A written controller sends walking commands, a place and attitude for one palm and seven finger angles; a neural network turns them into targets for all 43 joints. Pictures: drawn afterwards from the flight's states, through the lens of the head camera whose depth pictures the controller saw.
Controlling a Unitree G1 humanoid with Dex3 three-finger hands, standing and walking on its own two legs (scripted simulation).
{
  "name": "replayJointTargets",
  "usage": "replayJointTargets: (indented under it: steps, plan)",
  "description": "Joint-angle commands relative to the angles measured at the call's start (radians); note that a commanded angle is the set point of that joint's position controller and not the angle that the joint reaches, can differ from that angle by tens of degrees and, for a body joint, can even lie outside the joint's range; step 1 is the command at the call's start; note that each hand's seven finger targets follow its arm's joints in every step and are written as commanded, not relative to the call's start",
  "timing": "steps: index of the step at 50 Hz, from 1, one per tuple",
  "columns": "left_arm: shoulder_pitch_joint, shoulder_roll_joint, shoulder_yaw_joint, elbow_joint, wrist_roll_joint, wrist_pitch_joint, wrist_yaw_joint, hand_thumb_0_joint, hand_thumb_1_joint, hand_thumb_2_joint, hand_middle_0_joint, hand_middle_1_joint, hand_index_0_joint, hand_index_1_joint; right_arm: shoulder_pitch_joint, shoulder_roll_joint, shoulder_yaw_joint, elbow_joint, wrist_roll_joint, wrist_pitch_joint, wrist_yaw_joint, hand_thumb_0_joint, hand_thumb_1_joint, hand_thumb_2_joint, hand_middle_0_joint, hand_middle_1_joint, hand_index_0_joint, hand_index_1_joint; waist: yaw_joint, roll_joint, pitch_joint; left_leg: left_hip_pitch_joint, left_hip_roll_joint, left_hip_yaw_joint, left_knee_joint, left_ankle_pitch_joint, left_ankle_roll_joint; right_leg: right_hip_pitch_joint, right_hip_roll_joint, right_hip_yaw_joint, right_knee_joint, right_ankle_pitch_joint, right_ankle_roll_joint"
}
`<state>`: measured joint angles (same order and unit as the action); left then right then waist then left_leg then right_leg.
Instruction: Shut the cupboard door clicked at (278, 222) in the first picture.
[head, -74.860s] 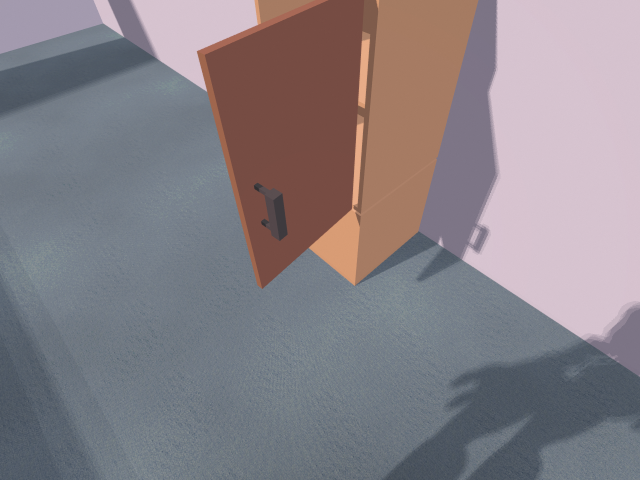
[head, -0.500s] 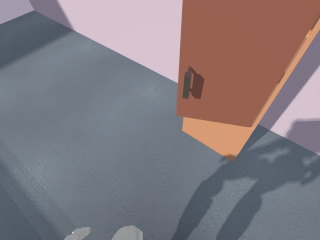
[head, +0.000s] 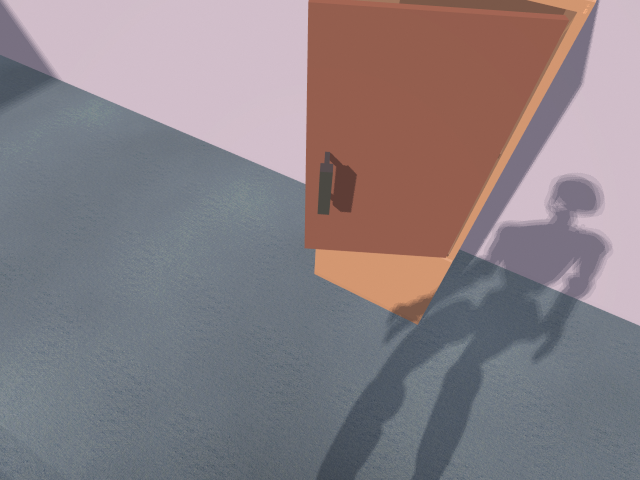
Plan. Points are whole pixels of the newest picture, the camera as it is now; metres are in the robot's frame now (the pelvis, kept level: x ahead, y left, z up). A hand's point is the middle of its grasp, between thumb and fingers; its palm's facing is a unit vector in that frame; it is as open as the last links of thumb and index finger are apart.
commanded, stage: take the last steps up to it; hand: left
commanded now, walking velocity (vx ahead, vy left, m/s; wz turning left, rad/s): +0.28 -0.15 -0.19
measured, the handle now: (325, 183) +0.66 +0.02 -0.08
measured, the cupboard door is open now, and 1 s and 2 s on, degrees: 26 26 26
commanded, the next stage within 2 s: come to a stop and stand still in 0.48 s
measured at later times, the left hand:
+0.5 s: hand out of the picture +0.12 +0.13 -0.21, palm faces -0.04 -0.99 -0.12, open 7.4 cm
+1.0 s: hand (291, 367) +0.31 +0.06 -0.17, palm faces -0.05 -0.97 -0.24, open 7.3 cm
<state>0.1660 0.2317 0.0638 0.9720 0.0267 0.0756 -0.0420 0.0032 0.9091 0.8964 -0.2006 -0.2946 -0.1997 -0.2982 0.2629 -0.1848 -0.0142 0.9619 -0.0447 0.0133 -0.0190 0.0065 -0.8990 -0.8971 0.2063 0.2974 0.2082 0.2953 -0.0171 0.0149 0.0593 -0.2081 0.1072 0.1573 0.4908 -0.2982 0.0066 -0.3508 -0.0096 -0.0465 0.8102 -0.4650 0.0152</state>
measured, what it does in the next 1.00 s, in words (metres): walks ahead: right foot, then left foot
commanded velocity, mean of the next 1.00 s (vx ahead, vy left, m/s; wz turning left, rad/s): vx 0.02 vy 0.00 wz -0.05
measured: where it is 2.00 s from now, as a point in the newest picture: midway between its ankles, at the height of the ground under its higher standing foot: outside the picture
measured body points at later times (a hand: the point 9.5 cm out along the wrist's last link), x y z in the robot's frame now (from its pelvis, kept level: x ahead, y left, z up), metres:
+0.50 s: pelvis +0.13 -0.05 -0.02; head +0.17 -0.02 +0.42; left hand +0.13 +0.18 -0.19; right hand +0.19 -0.30 -0.15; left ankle +0.19 +0.04 -0.74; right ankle +0.00 -0.14 -0.71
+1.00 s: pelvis +0.21 -0.11 -0.01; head +0.26 -0.14 +0.43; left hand +0.31 +0.11 -0.15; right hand +0.24 -0.37 -0.17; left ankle +0.16 +0.01 -0.66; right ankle +0.25 -0.24 -0.74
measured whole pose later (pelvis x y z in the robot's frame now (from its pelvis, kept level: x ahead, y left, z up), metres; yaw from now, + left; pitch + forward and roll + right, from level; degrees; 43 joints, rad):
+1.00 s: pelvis +0.21 -0.11 -0.01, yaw -3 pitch +0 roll +1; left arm 0.11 0.15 0.03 0.96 0.03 0.02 0.03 0.00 0.91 0.90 -0.21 -0.30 -0.20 -0.30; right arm 0.18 -0.24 -0.06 0.99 -0.01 0.07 -0.01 0.01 -0.91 -0.90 0.20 0.30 0.20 0.29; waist -0.01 0.04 0.12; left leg -0.44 -0.02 0.01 1.13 -0.51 -0.05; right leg -0.36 -0.07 -0.06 0.56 -0.21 0.00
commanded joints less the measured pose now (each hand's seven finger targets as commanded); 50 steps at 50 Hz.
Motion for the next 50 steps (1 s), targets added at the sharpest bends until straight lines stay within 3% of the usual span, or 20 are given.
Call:
replayJointTargets:
  steps: [1,4,5,6,7,9,12,17,20,21,22,23,24,27,33,38,40,41,43,50]
  plan:
    - [-0.076,0.042,0.013,-0.094,0.001,-0.04,-0.017,0.0,0.9,0.9,-0.2,-0.3,-0.2,-0.3,0.065,-0.259,-0.079,-0.007,0.002,-0.022,-0.016,0.0,-0.9,-0.9,0.2,0.3,0.2,0.3,-0.034,0.136,-0.047,0.07,0.259,-0.237,-0.204,-0.023,0.109,-0.01,0.007,-0.038,-0.168,0.046,-0.016]
    - [0.082,0.093,0.029,-0.03,0.002,-0.056,-0.01,0.0,0.9,0.9,-0.2,-0.3,-0.2,-0.3,0.029,-0.223,-0.071,-0.001,0.015,-0.029,-0.011,0.0,-0.9,-0.9,0.2,0.3,0.2,0.3,0.051,0.016,-0.081,-0.131,0.155,-0.099,-0.008,-0.026,0.029,0.344,-0.01,-0.011,-0.454,0.192,-0.056]
    - [0.179,0.183,0.045,0.0,0.008,-0.068,0.005,0.0,0.9,0.9,-0.2,-0.3,-0.2,-0.3,0.001,-0.157,-0.054,-0.028,0.028,-0.033,-0.006,0.0,-0.9,-0.9,0.2,0.3,0.2,0.3,0.096,-0.202,-0.107,-0.334,0.032,0.034,0.228,-0.146,-0.023,0.516,-0.213,0.257,-0.552,0.102,-0.144]
    - [0.23,0.237,0.055,0.013,0.001,-0.064,0.018,0.0,0.9,0.9,-0.2,-0.3,-0.2,-0.3,-0.11,-0.138,-0.043,-0.08,0.025,-0.029,-0.005,0.0,-0.9,-0.9,0.2,0.3,0.2,0.3,0.138,-0.274,-0.039,-0.496,-0.047,0.0,0.456,-0.384,-0.043,0.483,-0.348,0.44,-0.611,0.137,-0.253]
    - [0.227,0.196,0.051,0.016,0.0,-0.068,0.035,0.0,0.9,0.9,-0.2,-0.3,-0.2,-0.3,-0.132,-0.154,-0.048,-0.081,0.023,-0.022,-0.01,0.0,-0.9,-0.9,0.2,0.3,0.2,0.3,0.125,-0.249,-0.007,-0.529,-0.014,-0.09,0.574,-0.326,-0.034,0.418,-0.352,0.454,-0.62,0.117,-0.297]
    - [0.127,0.137,0.028,-0.006,-0.001,-0.075,0.039,0.0,0.9,0.9,-0.2,-0.3,-0.2,-0.3,-0.113,-0.159,-0.054,-0.055,0.018,-0.022,-0.003,0.0,-0.9,-0.9,0.2,0.3,0.2,0.3,0.064,-0.19,0.079,-0.526,0.018,-0.121,0.635,-0.214,-0.039,0.3,-0.296,0.35,-0.629,0.117,-0.288]
    - [0.067,0.104,0.014,-0.01,0.001,-0.1,0.041,0.0,0.9,0.9,-0.2,-0.3,-0.2,-0.3,-0.038,-0.108,-0.047,-0.024,0.012,-0.019,0.014,0.0,-0.9,-0.9,0.2,0.3,0.2,0.3,0.0,-0.114,0.03,-0.395,0.013,-0.079,0.537,-0.102,-0.052,0.243,-0.218,0.158,-0.593,0.348,-0.24]
    - [0.111,0.111,0.01,0.034,0.004,-0.107,0.041,0.0,0.9,0.9,-0.2,-0.3,-0.2,-0.3,-0.06,-0.086,-0.037,-0.043,0.015,-0.029,0.017,0.0,-0.9,-0.9,0.2,0.3,0.2,0.3,0.003,-0.108,0.001,-0.311,-0.011,-0.035,0.277,-0.055,-0.039,0.295,-0.204,0.144,-0.536,0.539,-0.234]
    - [0.088,0.114,0.012,0.04,-0.011,-0.101,0.038,0.0,0.9,0.9,-0.2,-0.3,-0.2,-0.3,0.051,-0.108,-0.038,-0.004,0.014,-0.043,0.001,0.0,-0.9,-0.9,0.2,0.3,0.2,0.3,-0.057,-0.08,-0.044,-0.082,-0.065,0.014,0.08,0.095,-0.02,0.262,-0.14,0.083,-0.365,0.701,-0.186]
    - [0.093,0.092,0.009,0.037,-0.015,-0.099,0.039,0.0,0.9,0.9,-0.2,-0.3,-0.2,-0.3,0.157,-0.145,-0.047,0.032,0.008,-0.051,-0.005,0.0,-0.9,-0.9,0.2,0.3,0.2,0.3,-0.097,-0.019,-0.096,0.125,-0.029,-0.05,-0.004,0.196,-0.005,0.153,-0.105,0.065,-0.192,0.65,-0.149]
    - [0.142,0.031,0.002,0.023,-0.018,-0.094,0.033,0.0,0.9,0.9,-0.2,-0.3,-0.2,-0.3,0.271,-0.249,-0.071,0.057,-0.008,-0.058,-0.015,0.0,-0.9,-0.9,0.2,0.3,0.2,0.3,-0.119,0.219,-0.183,0.331,0.219,-0.39,-0.064,0.289,0.091,-0.067,0.01,-0.005,0.067,0.279,-0.084]
    - [0.128,0.042,-0.006,-0.005,-0.013,-0.095,0.031,0.0,0.9,0.9,-0.2,-0.3,-0.2,-0.3,0.311,-0.303,-0.074,0.058,-0.004,-0.049,-0.022,0.0,-0.9,-0.9,0.2,0.3,0.2,0.3,-0.124,0.302,-0.186,0.348,0.404,-0.624,-0.18,0.283,0.197,-0.201,0.063,0.015,0.32,-0.154,-0.069]
    - [0.08,0.061,0.003,-0.006,-0.001,-0.083,0.034,0.0,0.9,0.9,-0.2,-0.3,-0.2,-0.3,0.26,-0.291,-0.068,0.053,0.005,-0.043,-0.032,0.0,-0.9,-0.9,0.2,0.3,0.2,0.3,-0.109,0.238,-0.142,0.239,0.41,-0.618,-0.215,0.204,0.188,-0.248,0.017,0.112,0.438,-0.112,-0.065]
    - [0.053,0.035,0.011,0.001,0.003,-0.075,0.014,0.0,0.9,0.9,-0.2,-0.3,-0.2,-0.3,0.098,-0.177,-0.04,0.0,0.007,-0.059,-0.034,0.0,-0.9,-0.9,0.2,0.3,0.2,0.3,-0.025,0.085,-0.004,0.038,0.311,-0.405,-0.258,0.172,0.15,-0.246,-0.061,0.1,0.423,0.071,-0.031]
    - [0.082,-0.034,-0.006,0.01,-0.008,-0.046,0.031,0.0,0.9,0.9,-0.2,-0.3,-0.2,-0.3,0.022,-0.15,-0.035,0.011,0.014,-0.044,-0.026,0.0,-0.9,-0.9,0.2,0.3,0.2,0.3,0.018,0.113,-0.047,-0.019,0.178,-0.086,-0.155,0.613,0.113,-0.033,-0.042,-0.007,0.014,0.182,0.013]
    - [0.141,0.039,0.004,0.006,0.0,-0.061,0.046,0.0,0.9,0.9,-0.2,-0.3,-0.2,-0.3,-0.016,-0.153,-0.063,0.019,0.028,-0.007,-0.013,0.0,-0.9,-0.9,0.2,0.3,0.2,0.3,0.056,0.1,-0.052,-0.063,0.104,-0.057,0.002,0.348,0.042,0.147,-0.034,-0.028,-0.299,0.441,0.007]
    - [0.144,0.17,0.021,-0.001,0.012,-0.077,0.061,0.0,0.9,0.9,-0.2,-0.3,-0.2,-0.3,0.054,-0.075,-0.063,0.009,0.04,0.008,0.003,0.0,-0.9,-0.9,0.2,0.3,0.2,0.3,0.041,-0.199,-0.101,-0.185,-0.082,0.009,0.264,-0.159,-0.036,0.236,-0.309,0.266,-0.382,0.896,-0.115]
    - [0.158,0.201,0.022,-0.007,0.006,-0.077,0.062,0.0,0.9,0.9,-0.2,-0.3,-0.2,-0.3,0.051,-0.063,-0.063,-0.002,0.043,0.025,-0.003,0.0,-0.9,-0.9,0.2,0.3,0.2,0.3,0.058,-0.205,-0.126,-0.154,-0.097,-0.067,0.444,-0.361,-0.034,0.188,-0.411,0.311,-0.434,0.957,-0.195]
    - [0.091,0.176,0.024,-0.015,0.006,-0.075,0.079,0.0,0.9,0.9,-0.2,-0.3,-0.2,-0.3,0.037,-0.082,-0.063,-0.001,0.039,0.04,-0.013,0.0,-0.9,-0.9,0.2,0.3,0.2,0.3,0.039,-0.304,-0.126,-0.247,-0.091,-0.174,0.644,-0.348,-0.036,0.213,-0.395,0.343,-0.413,1.04,-0.237]
    - [0.035,0.147,0.031,-0.058,0.008,-0.071,0.094,0.0,0.9,0.9,-0.2,-0.3,-0.2,-0.3,-0.048,-0.1,-0.055,-0.036,0.031,0.046,0.011,0.0,-0.9,-0.9,0.2,0.3,0.2,0.3,0.051,-0.19,-0.164,-0.252,-0.089,-0.194,0.579,-0.187,-0.065,0.207,-0.351,0.21,-0.419,0.836,-0.211]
